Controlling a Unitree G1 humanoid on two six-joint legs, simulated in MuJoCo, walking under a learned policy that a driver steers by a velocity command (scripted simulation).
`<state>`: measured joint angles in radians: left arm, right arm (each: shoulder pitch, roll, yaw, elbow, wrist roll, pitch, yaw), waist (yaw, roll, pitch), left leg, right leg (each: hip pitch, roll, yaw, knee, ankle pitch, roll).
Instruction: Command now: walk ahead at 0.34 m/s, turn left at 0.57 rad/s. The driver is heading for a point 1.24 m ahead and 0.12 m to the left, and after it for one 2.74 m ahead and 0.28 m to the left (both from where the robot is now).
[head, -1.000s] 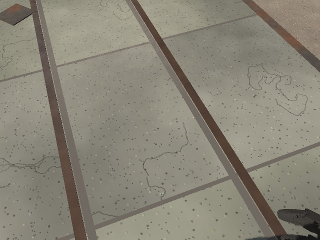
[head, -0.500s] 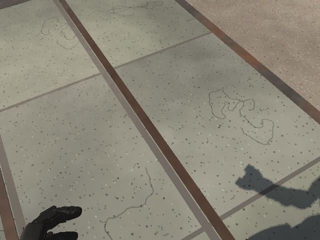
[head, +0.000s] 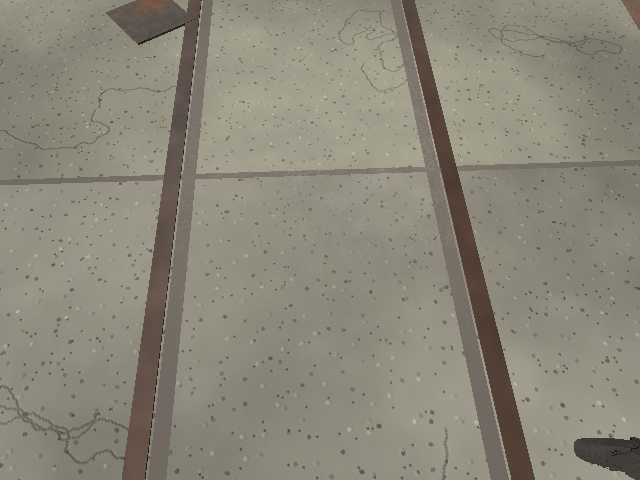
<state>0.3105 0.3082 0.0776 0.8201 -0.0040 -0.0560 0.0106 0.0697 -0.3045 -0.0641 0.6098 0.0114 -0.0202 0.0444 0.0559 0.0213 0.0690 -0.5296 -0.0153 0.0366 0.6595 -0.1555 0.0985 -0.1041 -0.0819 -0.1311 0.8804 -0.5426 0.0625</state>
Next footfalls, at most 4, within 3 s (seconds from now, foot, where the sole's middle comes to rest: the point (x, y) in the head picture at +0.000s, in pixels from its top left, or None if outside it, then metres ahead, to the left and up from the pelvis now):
0.44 right None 0.29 -0.11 -0.75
0.72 left None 0.16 0.13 -0.75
1.62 left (232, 408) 0.55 0.24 -0.75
2.18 right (310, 267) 0.91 0.10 -0.75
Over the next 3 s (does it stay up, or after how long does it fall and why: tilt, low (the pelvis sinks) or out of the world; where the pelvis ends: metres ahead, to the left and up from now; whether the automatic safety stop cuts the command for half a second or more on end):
stays up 1.05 0.27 0.03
